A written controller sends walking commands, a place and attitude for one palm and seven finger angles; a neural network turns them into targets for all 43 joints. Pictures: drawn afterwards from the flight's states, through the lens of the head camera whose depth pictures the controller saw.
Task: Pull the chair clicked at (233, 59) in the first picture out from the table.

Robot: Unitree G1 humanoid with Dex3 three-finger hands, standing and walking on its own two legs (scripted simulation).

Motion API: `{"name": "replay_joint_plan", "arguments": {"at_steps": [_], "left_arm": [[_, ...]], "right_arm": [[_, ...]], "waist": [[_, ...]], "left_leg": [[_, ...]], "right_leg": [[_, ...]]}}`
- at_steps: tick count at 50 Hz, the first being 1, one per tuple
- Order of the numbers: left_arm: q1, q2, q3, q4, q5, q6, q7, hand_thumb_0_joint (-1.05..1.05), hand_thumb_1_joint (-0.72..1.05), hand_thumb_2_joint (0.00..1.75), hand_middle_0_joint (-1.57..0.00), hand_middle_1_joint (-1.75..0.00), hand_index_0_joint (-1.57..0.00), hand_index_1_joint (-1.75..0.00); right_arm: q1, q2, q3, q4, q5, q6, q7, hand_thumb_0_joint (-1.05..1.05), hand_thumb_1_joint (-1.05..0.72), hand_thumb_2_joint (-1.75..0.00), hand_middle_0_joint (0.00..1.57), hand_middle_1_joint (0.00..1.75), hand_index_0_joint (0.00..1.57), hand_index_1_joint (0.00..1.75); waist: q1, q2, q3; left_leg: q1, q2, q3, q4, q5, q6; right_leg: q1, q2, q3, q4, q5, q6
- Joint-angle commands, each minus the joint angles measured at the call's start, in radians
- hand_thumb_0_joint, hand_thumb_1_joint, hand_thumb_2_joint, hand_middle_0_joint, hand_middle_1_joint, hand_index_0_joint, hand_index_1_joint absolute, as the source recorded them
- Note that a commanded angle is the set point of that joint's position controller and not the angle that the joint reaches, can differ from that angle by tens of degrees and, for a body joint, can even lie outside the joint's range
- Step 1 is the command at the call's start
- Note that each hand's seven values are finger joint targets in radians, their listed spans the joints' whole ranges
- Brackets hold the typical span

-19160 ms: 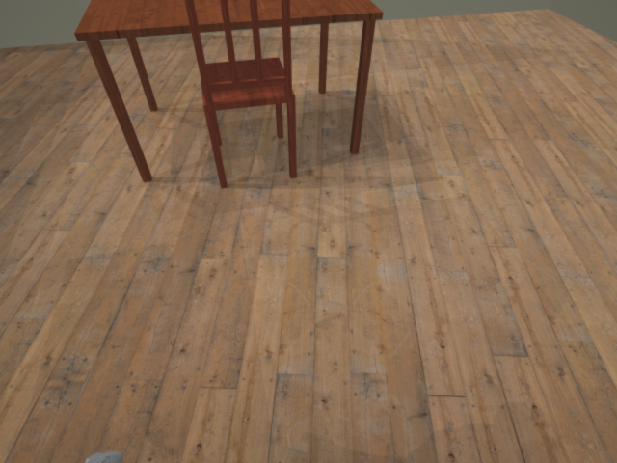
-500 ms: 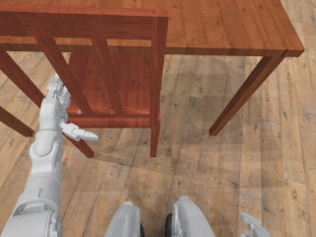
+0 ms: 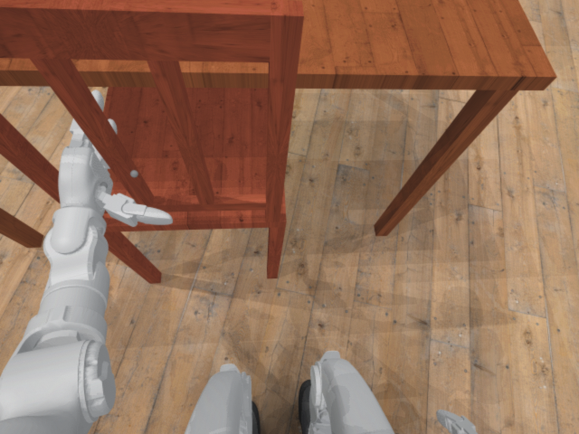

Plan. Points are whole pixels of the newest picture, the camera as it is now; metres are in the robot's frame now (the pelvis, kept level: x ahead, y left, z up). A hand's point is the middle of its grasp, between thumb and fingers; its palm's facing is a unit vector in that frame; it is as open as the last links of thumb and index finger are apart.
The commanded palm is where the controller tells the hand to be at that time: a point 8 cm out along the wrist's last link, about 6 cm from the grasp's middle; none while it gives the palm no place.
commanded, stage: push the fingers through the gap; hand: left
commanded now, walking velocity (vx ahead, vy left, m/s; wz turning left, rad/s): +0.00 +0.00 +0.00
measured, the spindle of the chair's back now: (111, 148) +0.49 +0.22 +0.03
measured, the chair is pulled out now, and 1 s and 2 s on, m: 0.00 0.00 0.03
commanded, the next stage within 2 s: hook a spindle and tug to test in 0.36 s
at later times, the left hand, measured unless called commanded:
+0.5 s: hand (130, 176) +0.45 +0.20 +0.02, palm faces +0.03 -1.00 -0.04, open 16.9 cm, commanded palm +0.42 +0.24 +0.02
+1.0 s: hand (128, 174) +0.45 +0.20 +0.02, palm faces +0.04 -1.00 -0.03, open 12.3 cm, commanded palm +0.43 +0.23 +0.02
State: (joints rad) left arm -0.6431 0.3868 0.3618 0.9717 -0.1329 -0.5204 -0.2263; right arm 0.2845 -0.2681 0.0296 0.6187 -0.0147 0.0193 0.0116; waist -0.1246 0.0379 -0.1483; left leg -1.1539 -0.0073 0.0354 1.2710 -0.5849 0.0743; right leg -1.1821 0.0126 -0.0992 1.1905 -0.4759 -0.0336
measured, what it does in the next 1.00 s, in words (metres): stands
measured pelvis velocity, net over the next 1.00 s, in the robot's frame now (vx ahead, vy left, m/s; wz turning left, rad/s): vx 0.00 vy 0.00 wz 0.00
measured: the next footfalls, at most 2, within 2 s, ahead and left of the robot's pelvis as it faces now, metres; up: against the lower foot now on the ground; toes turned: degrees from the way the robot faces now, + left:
none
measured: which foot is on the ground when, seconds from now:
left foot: down 0.00-1.00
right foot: down 0.00-1.00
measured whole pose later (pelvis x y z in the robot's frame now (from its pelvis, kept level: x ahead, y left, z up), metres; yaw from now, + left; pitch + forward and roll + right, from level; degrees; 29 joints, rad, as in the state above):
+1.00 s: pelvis +0.00 +0.00 +0.00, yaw +0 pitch +26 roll -4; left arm -0.65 0.40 0.35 0.98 -0.14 -0.52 -0.23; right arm 0.28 -0.26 0.03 0.61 -0.01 0.04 0.02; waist -0.12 0.03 -0.15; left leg -1.15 -0.01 0.03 1.27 -0.58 0.08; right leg -1.18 0.01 -0.10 1.19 -0.47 -0.03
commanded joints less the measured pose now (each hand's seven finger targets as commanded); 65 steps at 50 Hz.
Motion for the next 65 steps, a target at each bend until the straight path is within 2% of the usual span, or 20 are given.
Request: {"name": "replay_joint_plan", "arguments": {"at_steps": [1, 2, 5, 7, 9, 17, 19, 23, 35, 38, 40, 43, 48, 50, 53, 56, 58, 61, 63, 65], "left_arm": [[-0.345, 0.209, 0.017, -0.195, -0.009, -0.073, 0.008, 0.00, -0.50, 0.30, -0.06, -0.08, -0.06, -0.08], [-0.371, 0.197, 0.001, -0.211, -0.013, -0.077, 0.005, 0.00, -0.50, 0.30, -0.06, -0.08, -0.06, -0.08], [-0.316, 0.241, 0.045, -0.228, -0.020, -0.078, 0.005, 0.00, -0.50, 0.30, -0.06, -0.08, -0.06, -0.08], [-0.328, 0.206, 0.012, -0.208, -0.020, -0.073, 0.000, 0.00, -0.50, 0.30, -0.06, -0.08, -0.06, -0.08], [-0.301, 0.251, 0.055, -0.193, -0.020, -0.072, 0.001, 0.00, -0.50, 0.30, -0.06, -0.08, -0.06, -0.08], [-0.353, 0.213, 0.013, -0.203, -0.024, -0.085, -0.010, 0.00, -0.50, 0.30, -0.06, -0.08, -0.06, -0.08], [-0.335, 0.247, 0.041, -0.208, -0.025, -0.085, -0.014, 0.00, -0.50, 0.30, -0.06, -0.08, -0.06, -0.08], [-0.341, 0.223, 0.024, -0.190, -0.027, -0.079, -0.016, 0.00, -0.50, 0.30, -0.06, -0.08, -0.06, -0.08], [-0.329, 0.215, 0.017, -0.241, -0.030, -0.079, -0.009, 0.00, -0.50, 0.30, -0.27, -0.74, -0.27, -0.74], [-0.318, 0.204, 0.013, -0.199, -0.028, -0.069, -0.008, 0.00, -0.50, 0.30, -0.32, -0.90, -0.32, -0.90], [-0.351, 0.174, -0.015, -0.200, -0.025, -0.069, -0.006, 0.00, -0.39, 0.35, -0.36, -1.01, -0.36, -1.01], [-0.346, 0.211, 0.013, -0.213, -0.018, -0.078, 0.002, 0.00, -0.22, 0.42, -0.41, -1.18, -0.41, -1.18], [-0.363, 0.193, -0.006, -0.198, -0.017, -0.076, -0.005, 0.00, 0.06, 0.54, -0.50, -1.45, -0.50, -1.45], [-0.374, 0.161, -0.036, -0.209, -0.018, -0.074, -0.009, 0.00, 0.17, 0.59, -0.50, -1.45, -0.50, -1.45], [-0.333, 0.165, -0.026, -0.250, -0.022, -0.074, -0.004, 0.00, 0.34, 0.66, -0.50, -1.45, -0.50, -1.45], [-0.331, 0.156, -0.037, -0.240, -0.022, -0.071, -0.002, 0.00, 0.51, 0.73, -0.50, -1.45, -0.50, -1.45], [-0.328, 0.137, -0.053, -0.246, -0.020, -0.075, -0.002, 0.00, 0.62, 0.78, -0.50, -1.45, -0.50, -1.45], [-0.317, 0.160, -0.033, -0.234, -0.018, -0.074, 0.005, 0.00, 0.79, 0.85, -0.50, -1.45, -0.50, -1.45], [-0.310, 0.142, -0.049, -0.268, -0.015, -0.081, 0.004, 0.00, 0.90, 0.90, -0.50, -1.45, -0.50, -1.45], [-0.290, 0.145, -0.043, -0.255, -0.015, -0.074, 0.008, 0.00, 0.90, 0.90, -0.50, -1.45, -0.50, -1.45]], "right_arm": [[0.138, -0.172, -0.069, -0.066, -0.001, -0.011, -0.004, 0.00, -0.90, -0.90, 0.20, 0.30, 0.20, 0.30], [0.137, -0.172, -0.069, -0.067, 0.000, -0.011, -0.005, 0.00, -0.90, -0.90, 0.20, 0.30, 0.20, 0.30], [0.136, -0.174, -0.069, -0.073, -0.001, -0.006, -0.002, 0.00, -0.90, -0.90, 0.20, 0.30, 0.20, 0.30], [0.134, -0.167, -0.066, -0.073, 0.002, -0.004, -0.002, 0.00, -0.90, -0.90, 0.20, 0.30, 0.20, 0.30], [0.133, -0.173, -0.066, -0.071, 0.002, -0.001, -0.004, 0.00, -0.90, -0.90, 0.20, 0.30, 0.20, 0.30], [0.127, -0.169, -0.064, -0.072, 0.001, -0.004, -0.004, 0.00, -0.90, -0.90, 0.20, 0.30, 0.20, 0.30], [0.126, -0.176, -0.065, -0.070, 0.001, -0.002, -0.004, 0.00, -0.90, -0.90, 0.20, 0.30, 0.20, 0.30], [0.126, -0.174, -0.064, -0.072, 0.003, -0.002, -0.006, 0.00, -0.90, -0.90, 0.20, 0.30, 0.20, 0.30], [0.121, -0.171, -0.066, -0.077, 0.001, -0.003, -0.004, 0.00, -0.90, -0.90, 0.20, 0.30, 0.20, 0.30], [0.124, -0.172, -0.066, -0.074, 0.004, -0.004, -0.004, 0.00, -0.90, -0.90, 0.20, 0.30, 0.20, 0.30], [0.120, -0.168, -0.065, -0.073, 0.005, -0.005, -0.004, 0.00, -0.90, -0.90, 0.20, 0.30, 0.20, 0.30], [0.127, -0.172, -0.069, -0.069, 0.001, -0.008, -0.003, 0.00, -0.90, -0.90, 0.20, 0.30, 0.20, 0.30], [0.129, -0.173, -0.068, -0.068, 0.002, -0.004, -0.003, 0.00, -0.90, -0.90, 0.20, 0.30, 0.20, 0.30], [0.130, -0.172, -0.071, -0.066, 0.003, -0.003, -0.003, 0.00, -0.90, -0.90, 0.20, 0.30, 0.20, 0.30], [0.137, -0.172, -0.076, -0.067, 0.002, -0.002, 0.002, 0.00, -0.90, -0.90, 0.20, 0.30, 0.20, 0.30], [0.130, -0.169, -0.074, -0.065, 0.004, 0.001, 0.003, 0.00, -0.90, -0.90, 0.20, 0.30, 0.20, 0.30], [0.129, -0.167, -0.075, -0.067, 0.005, 0.000, 0.005, 0.00, -0.90, -0.90, 0.20, 0.30, 0.20, 0.30], [0.131, -0.170, -0.075, -0.063, 0.004, 0.004, 0.005, 0.00, -0.90, -0.90, 0.20, 0.30, 0.20, 0.30], [0.135, -0.167, -0.079, -0.068, 0.004, 0.003, 0.005, 0.00, -0.90, -0.90, 0.20, 0.30, 0.20, 0.30], [0.138, -0.169, -0.081, -0.061, 0.003, 0.005, 0.007, 0.00, -0.90, -0.90, 0.20, 0.30, 0.20, 0.30]], "waist": [[-0.013, 0.087, -0.511], [-0.025, 0.085, -0.512], [0.002, 0.093, -0.538], [-0.018, 0.071, -0.500], [0.001, 0.075, -0.488], [-0.022, 0.092, -0.488], [-0.005, 0.108, -0.498], [-0.015, 0.082, -0.483], [-0.009, 0.098, -0.513], [-0.014, 0.068, -0.478], [-0.024, 0.078, -0.462], [-0.014, 0.099, -0.499], [-0.021, 0.101, -0.481], [-0.030, 0.101, -0.494], [-0.010, 0.129, -0.536], [-0.023, 0.080, -0.503], [-0.021, 0.113, -0.505], [-0.019, 0.089, -0.480], [-0.012, 0.130, -0.518], [-0.012, 0.110, -0.502]], "left_leg": [[0.355, 0.025, -0.129, -0.154, 0.505, -0.069], [0.364, 0.027, -0.134, -0.153, 0.511, -0.067], [0.365, 0.023, -0.126, -0.160, 0.528, -0.069], [0.333, 0.022, -0.123, -0.160, 0.488, -0.059], [0.313, 0.020, -0.119, -0.164, 0.464, -0.060], [0.331, 0.019, -0.119, -0.159, 0.456, -0.057], [0.340, 0.021, -0.123, -0.162, 0.460, -0.065], [0.328, 0.021, -0.125, -0.162, 0.451, -0.060], [0.352, 0.021, -0.128, -0.161, 0.479, -0.067], [0.326, 0.021, -0.128, -0.163, 0.453, -0.064], [0.325, 0.020, -0.128, -0.166, 0.425, -0.063], [0.345, 0.019, -0.124, -0.159, 0.446, -0.064], [0.350, 0.024, -0.134, -0.162, 0.461, -0.070], [0.381, 0.027, -0.140, -0.160, 0.488, -0.074], [0.435, 0.031, -0.149, -0.163, 0.559, -0.087], [0.381, 0.026, -0.133, -0.161, 0.501, -0.071], [0.410, 0.029, -0.144, -0.168, 0.519, -0.080], [0.392, 0.030, -0.141, -0.170, 0.511, -0.080], [0.443, 0.035, -0.148, -0.168, 0.581, -0.089], [0.452, 0.039, -0.151, -0.169, 0.601, -0.095]], "right_leg": [[0.275, 0.008, 0.070, -0.104, 0.285, 0.006], [0.265, 0.010, 0.067, -0.102, 0.288, 0.005], [0.310, 0.010, 0.071, -0.109, 0.308, 0.004], [0.308, 0.011, 0.074, -0.114, 0.299, 0.006], [0.315, 0.010, 0.076, -0.116, 0.282, 0.004], [0.287, 0.010, 0.076, -0.115, 0.274, 0.004], [0.289, 0.010, 0.075, -0.112, 0.267, 0.002], [0.283, 0.010, 0.073, -0.114, 0.263, 0.005], [0.291, 0.010, 0.071, -0.111, 0.276, 0.004], [0.282, 0.011, 0.070, -0.114, 0.261, 0.005], [0.263, 0.010, 0.069, -0.117, 0.238, 0.005], [0.271, 0.011, 0.074, -0.115, 0.253, 0.003], [0.253, 0.010, 0.067, -0.109, 0.254, 0.002], [0.239, 0.011, 0.062, -0.111, 0.259, 0.003], [0.243, 0.013, 0.057, -0.110, 0.279, 0.001], [0.271, 0.014, 0.065, -0.122, 0.280, 0.004], [0.247, 0.014, 0.060, -0.117, 0.270, 0.001], [0.252, 0.015, 0.059, -0.120, 0.269, 0.001], [0.243, 0.015, 0.057, -0.113, 0.287, 0.000], [0.235, 0.016, 0.052, -0.118, 0.289, 0.001]]}}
